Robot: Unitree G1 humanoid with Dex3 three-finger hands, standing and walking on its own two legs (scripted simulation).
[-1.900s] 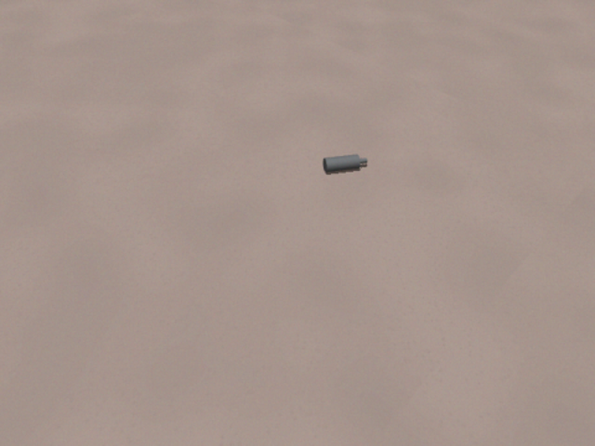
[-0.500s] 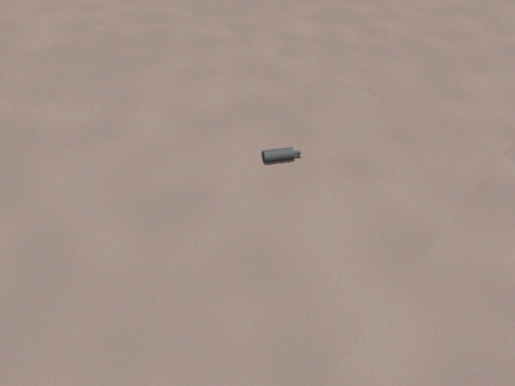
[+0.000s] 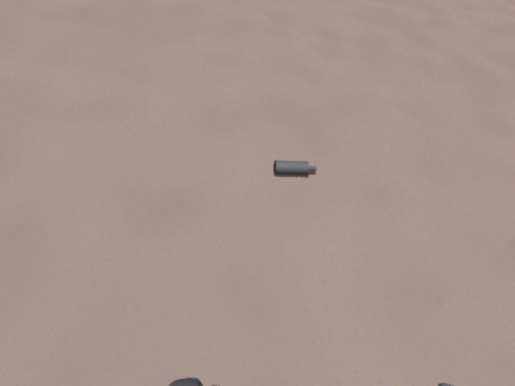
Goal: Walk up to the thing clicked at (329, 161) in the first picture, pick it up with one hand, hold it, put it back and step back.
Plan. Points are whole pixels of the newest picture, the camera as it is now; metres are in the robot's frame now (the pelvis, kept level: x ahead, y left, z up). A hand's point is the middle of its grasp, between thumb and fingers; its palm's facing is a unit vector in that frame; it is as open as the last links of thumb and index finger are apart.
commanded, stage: walk up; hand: left
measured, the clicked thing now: (295, 167) +1.28 -0.23 -0.72
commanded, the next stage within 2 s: none
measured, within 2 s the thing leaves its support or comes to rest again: neither
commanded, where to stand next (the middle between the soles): +0.91 -0.47 m, yaw +5 degrees
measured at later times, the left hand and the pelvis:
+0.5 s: hand (189, 269) +0.34 +0.14 -0.11, palm faces +0.00 -0.93 -0.38, open 7.4 cm; pelvis +0.22 -0.14 +0.00, yaw +0 degrees
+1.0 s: hand (236, 231) +0.47 +0.06 -0.15, palm faces -0.06 -0.96 -0.27, open 7.4 cm; pelvis +0.43 -0.21 +0.01, yaw +0 degrees
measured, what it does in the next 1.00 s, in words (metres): walks ahead: right foot, then left foot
